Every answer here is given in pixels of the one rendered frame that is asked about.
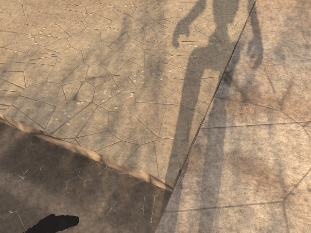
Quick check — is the robot left hand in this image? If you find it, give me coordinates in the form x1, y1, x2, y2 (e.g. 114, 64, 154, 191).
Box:
23, 214, 80, 233

